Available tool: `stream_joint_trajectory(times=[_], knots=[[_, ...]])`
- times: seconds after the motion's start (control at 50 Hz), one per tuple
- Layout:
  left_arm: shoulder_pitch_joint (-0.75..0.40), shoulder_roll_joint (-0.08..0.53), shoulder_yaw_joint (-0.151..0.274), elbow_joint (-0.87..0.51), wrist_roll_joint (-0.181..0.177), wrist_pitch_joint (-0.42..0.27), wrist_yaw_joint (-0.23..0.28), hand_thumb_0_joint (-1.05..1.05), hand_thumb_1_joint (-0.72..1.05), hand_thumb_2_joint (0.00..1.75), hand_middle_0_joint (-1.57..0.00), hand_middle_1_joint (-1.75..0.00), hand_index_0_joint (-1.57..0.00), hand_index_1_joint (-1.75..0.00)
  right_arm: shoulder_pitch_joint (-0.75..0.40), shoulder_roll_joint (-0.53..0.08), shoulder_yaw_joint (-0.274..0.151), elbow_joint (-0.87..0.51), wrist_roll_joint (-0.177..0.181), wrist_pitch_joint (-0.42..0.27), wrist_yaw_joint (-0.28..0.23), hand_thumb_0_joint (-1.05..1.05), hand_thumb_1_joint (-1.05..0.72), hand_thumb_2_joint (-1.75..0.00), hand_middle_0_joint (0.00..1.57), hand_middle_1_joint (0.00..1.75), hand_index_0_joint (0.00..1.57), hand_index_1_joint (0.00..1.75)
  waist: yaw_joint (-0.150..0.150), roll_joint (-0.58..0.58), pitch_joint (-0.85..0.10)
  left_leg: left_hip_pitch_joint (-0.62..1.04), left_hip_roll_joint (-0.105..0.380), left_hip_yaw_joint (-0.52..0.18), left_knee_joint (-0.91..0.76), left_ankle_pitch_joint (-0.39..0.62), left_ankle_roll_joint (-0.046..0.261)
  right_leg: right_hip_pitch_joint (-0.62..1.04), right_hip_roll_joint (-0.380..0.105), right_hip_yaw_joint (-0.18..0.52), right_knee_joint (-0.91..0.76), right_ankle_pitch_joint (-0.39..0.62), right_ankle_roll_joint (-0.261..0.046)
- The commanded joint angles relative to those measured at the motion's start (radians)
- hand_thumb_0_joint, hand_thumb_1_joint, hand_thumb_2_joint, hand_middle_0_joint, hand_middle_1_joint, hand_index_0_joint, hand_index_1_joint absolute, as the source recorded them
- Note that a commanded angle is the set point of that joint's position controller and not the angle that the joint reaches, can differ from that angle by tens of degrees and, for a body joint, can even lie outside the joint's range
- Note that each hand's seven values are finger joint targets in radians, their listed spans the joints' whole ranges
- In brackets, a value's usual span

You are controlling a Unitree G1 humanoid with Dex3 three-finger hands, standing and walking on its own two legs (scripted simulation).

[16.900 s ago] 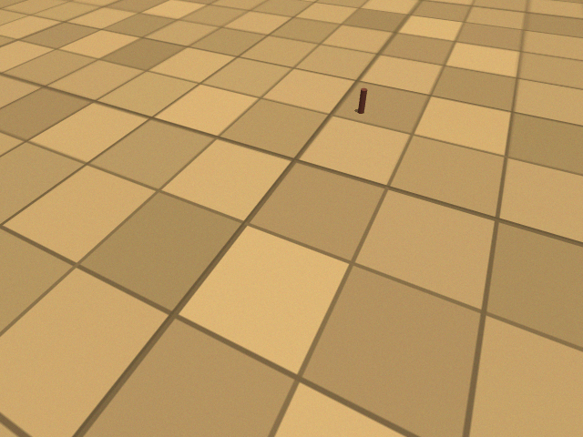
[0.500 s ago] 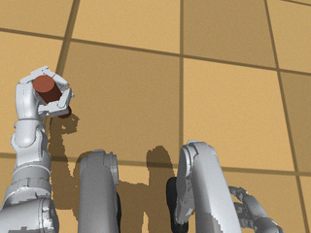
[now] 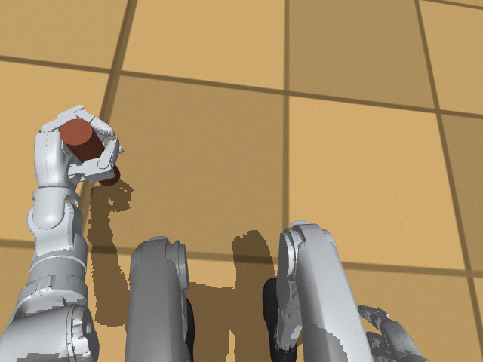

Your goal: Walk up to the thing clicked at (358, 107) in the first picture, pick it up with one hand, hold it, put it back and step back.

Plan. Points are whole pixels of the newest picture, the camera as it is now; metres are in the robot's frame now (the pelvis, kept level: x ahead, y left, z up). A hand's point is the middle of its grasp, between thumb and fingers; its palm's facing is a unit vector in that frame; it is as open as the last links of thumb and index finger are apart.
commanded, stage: lift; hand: left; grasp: from the side
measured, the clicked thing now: (95, 157) +0.45 +0.22 -0.05
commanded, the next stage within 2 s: hold in 1.94 s
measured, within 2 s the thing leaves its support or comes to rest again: neither
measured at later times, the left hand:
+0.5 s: hand (52, 128) +0.42 +0.21 +0.11, palm faces +0.05 -1.00 -0.05, open 5.1 cm
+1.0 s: hand out of the picture +0.39 +0.20 +0.27, palm faces +0.08 -1.00 -0.04, open 5.1 cm
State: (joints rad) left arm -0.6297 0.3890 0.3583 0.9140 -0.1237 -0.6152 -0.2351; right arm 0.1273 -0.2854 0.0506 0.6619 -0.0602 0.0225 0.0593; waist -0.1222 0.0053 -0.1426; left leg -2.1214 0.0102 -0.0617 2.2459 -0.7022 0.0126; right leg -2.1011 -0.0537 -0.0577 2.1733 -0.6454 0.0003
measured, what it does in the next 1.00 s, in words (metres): rises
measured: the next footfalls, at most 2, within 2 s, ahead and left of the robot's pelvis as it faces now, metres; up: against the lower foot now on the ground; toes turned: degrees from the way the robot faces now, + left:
none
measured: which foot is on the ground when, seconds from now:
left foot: down 0.00-1.00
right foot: down 0.00-1.00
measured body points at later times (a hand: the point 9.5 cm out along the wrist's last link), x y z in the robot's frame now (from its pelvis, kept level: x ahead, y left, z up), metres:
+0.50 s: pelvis +0.01 +0.01 +0.10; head +0.18 +0.04 +0.51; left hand +0.41 +0.27 +0.11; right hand +0.18 -0.25 -0.02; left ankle +0.08 +0.12 -0.35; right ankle +0.11 -0.13 -0.35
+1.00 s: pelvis +0.04 +0.00 +0.24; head +0.14 +0.03 +0.68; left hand +0.38 +0.25 +0.28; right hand +0.21 -0.24 +0.14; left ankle +0.08 +0.12 -0.35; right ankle +0.10 -0.13 -0.35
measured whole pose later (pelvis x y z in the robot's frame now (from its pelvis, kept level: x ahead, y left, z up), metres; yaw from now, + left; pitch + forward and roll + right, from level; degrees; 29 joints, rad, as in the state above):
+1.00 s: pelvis +0.04 +0.00 +0.24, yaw +2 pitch +21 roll -3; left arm -0.18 0.27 0.17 0.37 -0.18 -0.31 -0.12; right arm 0.18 -0.24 0.01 0.61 0.05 -0.05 -0.04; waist -0.03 0.02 -0.17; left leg -1.22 0.03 -0.04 1.44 -0.60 0.01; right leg -1.20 -0.03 -0.06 1.38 -0.55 0.01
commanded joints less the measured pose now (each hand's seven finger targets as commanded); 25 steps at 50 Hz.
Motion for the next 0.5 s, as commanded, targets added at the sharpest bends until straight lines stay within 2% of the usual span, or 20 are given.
stream_joint_trajectory(times=[0.0, 0.02, 0.08, 0.12, 0.14, 0.16, 0.18, 0.2, 0.26, 0.28, 0.3, 0.32, 0.34, 0.38, 0.4, 0.44, 0.48], knots=[[-0.284, 0.204, 0.027, -0.231, -0.041, -0.061, -0.024, 0.0, 0.58, 1.23, -1.36, -1.39, -1.37, -1.38, 0.104, -0.205, -0.084, -0.079, 0.016, -0.033, -0.025, 0.0, -0.91, -0.9, 0.2, 0.3, 0.2, 0.3, 0.006, 0.118, -0.671, 0.419, -0.027, 0.036, -0.325, 0.117, 0.021, 0.442, 0.038, 0.0, -0.268, 0.123, -0.038], [-0.282, 0.217, 0.044, -0.257, -0.043, -0.056, -0.022, 0.0, 0.59, 1.23, -1.36, -1.38, -1.37, -1.38, 0.114, -0.207, -0.089, -0.081, 0.019, -0.035, -0.027, 0.0, -0.91, -0.9, 0.2, 0.3, 0.2, 0.3, 0.013, 0.121, -0.688, 0.435, -0.025, 0.037, -0.328, 0.13, 0.02, 0.451, 0.039, 0.002, -0.276, 0.135, -0.04], [-0.246, 0.19, 0.028, -0.293, -0.057, -0.037, -0.023, 0.0, 0.61, 1.22, -1.35, -1.37, -1.36, -1.36, 0.106, -0.202, -0.094, -0.097, 0.03, -0.039, -0.034, 0.0, -0.91, -0.9, 0.2, 0.3, 0.2, 0.3, 0.021, 0.117, -0.675, 0.459, -0.025, 0.031, -0.367, 0.106, 0.021, 0.457, 0.038, 0.003, -0.306, 0.11, -0.042], [-0.267, 0.211, 0.03, -0.368, -0.055, -0.026, -0.014, 0.0, 0.64, 1.23, -1.34, -1.36, -1.35, -1.35, 0.108, -0.198, -0.099, -0.101, 0.035, -0.043, -0.038, 0.0, -0.9, -0.9, 0.2, 0.3, 0.2, 0.3, 0.026, 0.117, -0.688, 0.467, -0.025, 0.03, -0.387, 0.086, 0.022, 0.48, 0.038, 0.01, -0.332, 0.093, -0.041], [-0.234, 0.184, 0.016, -0.336, -0.057, -0.015, -0.013, 0.0, 0.64, 1.22, -1.34, -1.36, -1.35, -1.35, 0.102, -0.196, -0.099, -0.105, 0.041, -0.044, -0.041, 0.0, -0.9, -0.9, 0.2, 0.3, 0.2, 0.3, 0.023, 0.111, -0.666, 0.474, -0.026, 0.026, -0.401, 0.081, 0.021, 0.473, 0.037, 0.009, -0.341, 0.09, -0.042], [-0.229, 0.176, 0.017, -0.364, -0.061, -0.01, -0.009, 0.0, 0.62, 1.23, -1.33, -1.37, -1.34, -1.35, 0.106, -0.191, -0.102, -0.101, 0.042, -0.047, -0.043, 0.0, -0.9, -0.9, 0.2, 0.3, 0.2, 0.3, 0.027, 0.102, -0.657, 0.481, -0.023, 0.027, -0.407, 0.084, 0.021, 0.482, 0.039, 0.014, -0.356, 0.088, -0.041], [-0.2, 0.144, -0.005, -0.333, -0.064, 0.003, -0.012, 0.0, 0.64, 1.24, -1.34, -1.37, -1.35, -1.36, 0.108, -0.189, -0.101, -0.104, 0.046, -0.048, -0.045, 0.0, -0.9, -0.9, 0.2, 0.3, 0.2, 0.3, 0.016, 0.095, -0.648, 0.489, -0.023, 0.027, -0.414, 0.1, 0.02, 0.488, 0.039, 0.014, -0.367, 0.104, -0.041], [-0.165, 0.126, -0.005, -0.314, -0.066, 0.016, -0.011, 0.0, 0.62, 1.24, -1.33, -1.37, -1.35, -1.36, 0.102, -0.192, -0.104, -0.11, 0.05, -0.051, -0.048, 0.0, -0.9, -0.9, 0.2, 0.3, 0.2, 0.3, 0.019, 0.078, -0.621, 0.494, -0.021, 0.019, -0.428, 0.094, 0.02, 0.476, 0.039, 0.008, -0.375, 0.102, -0.042], [-0.141, 0.147, -0.009, -0.425, -0.062, 0.038, -0.002, 0.0, 0.61, 1.22, -1.33, -1.37, -1.35, -1.35, 0.1, -0.188, -0.112, -0.128, 0.058, -0.052, -0.055, 0.0, -0.9, -0.89, 0.2, 0.3, 0.2, 0.3, 0.045, 0.102, -0.658, 0.569, -0.019, 0.02, -0.469, 0.119, 0.017, 0.529, 0.037, 0.016, -0.414, 0.122, -0.044], [-0.155, 0.142, -0.026, -0.473, -0.061, 0.043, 0.001, 0.0, 0.61, 1.21, -1.33, -1.36, -1.35, -1.34, 0.093, -0.188, -0.112, -0.133, 0.061, -0.052, -0.057, 0.0, -0.89, -0.89, 0.2, 0.3, 0.2, 0.3, 0.045, 0.127, -0.652, 0.598, -0.018, 0.01, -0.493, 0.111, 0.014, 0.518, 0.034, 0.012, -0.42, 0.117, -0.047], [-0.12, 0.115, -0.043, -0.495, -0.061, 0.053, 0.003, 0.0, 0.64, 1.22, -1.33, -1.36, -1.34, -1.35, 0.096, -0.183, -0.114, -0.142, 0.063, -0.053, -0.057, 0.0, -0.89, -0.89, 0.2, 0.3, 0.2, 0.3, 0.041, 0.134, -0.665, 0.629, -0.017, 0.001, -0.518, 0.117, 0.01, 0.532, 0.034, 0.008, -0.43, 0.125, -0.047], [-0.109, 0.133, -0.024, -0.506, -0.064, 0.064, 0.01, 0.0, 0.65, 1.23, -1.33, -1.36, -1.35, -1.35, 0.091, -0.187, -0.115, -0.141, 0.068, -0.054, -0.06, 0.0, -0.89, -0.89, 0.2, 0.3, 0.2, 0.3, 0.051, 0.125, -0.658, 0.656, -0.013, -0.007, -0.534, 0.119, 0.009, 0.536, 0.035, 0.009, -0.44, 0.128, -0.047], [-0.11, 0.131, -0.035, -0.549, -0.064, 0.071, 0.016, 0.0, 0.65, 1.22, -1.31, -1.36, -1.33, -1.34, 0.091, -0.184, -0.117, -0.142, 0.072, -0.055, -0.064, 0.0, -0.89, -0.89, 0.2, 0.3, 0.2, 0.3, 0.056, 0.141, -0.67, 0.692, -0.012, -0.014, -0.551, 0.132, 0.005, 0.537, 0.034, 0.009, -0.446, 0.138, -0.049], [-0.075, 0.139, -0.024, -0.587, -0.065, 0.092, 0.034, 0.0, 0.67, 1.22, -1.31, -1.35, -1.33, -1.33, 0.087, -0.179, -0.115, -0.147, 0.079, -0.056, -0.07, 0.0, -0.89, -0.89, 0.2, 0.3, 0.2, 0.3, 0.062, 0.147, -0.663, 0.737, -0.009, -0.028, -0.589, 0.151, 0.002, 0.562, 0.033, 0.009, -0.469, 0.151, -0.048], [-0.056, 0.109, -0.046, -0.598, -0.068, 0.106, 0.042, 0.0, 0.65, 1.23, -1.31, -1.36, -1.33, -1.34, 0.087, -0.172, -0.116, -0.151, 0.08, -0.057, -0.072, 0.0, -0.89, -0.89, 0.2, 0.3, 0.2, 0.3, 0.055, 0.13, -0.649, 0.743, -0.009, -0.024, -0.598, 0.151, 0.005, 0.584, 0.034, 0.01, -0.493, 0.153, -0.046], [-0.033, 0.108, -0.038, -0.631, -0.075, 0.127, 0.057, 0.0, 0.65, 1.26, -1.33, -1.39, -1.35, -1.37, 0.088, -0.166, -0.116, -0.147, 0.086, -0.06, -0.076, 0.0, -0.88, -0.89, 0.2, 0.3, 0.2, 0.3, 0.061, 0.107, -0.637, 0.771, -0.008, -0.027, -0.628, 0.164, 0.006, 0.625, 0.036, 0.013, -0.529, 0.164, -0.044], [0.031, 0.045, -0.086, -0.609, -0.079, 0.151, 0.059, 0.0, 0.64, 1.26, -1.33, -1.4, -1.35, -1.38, 0.076, -0.158, -0.115, -0.153, 0.09, -0.064, -0.078, 0.0, -0.89, -0.89, 0.2, 0.3, 0.2, 0.3, 0.049, 0.094, -0.598, 0.79, -0.007, -0.026, -0.652, 0.183, 0.007, 0.645, 0.036, 0.011, -0.559, 0.176, -0.042]])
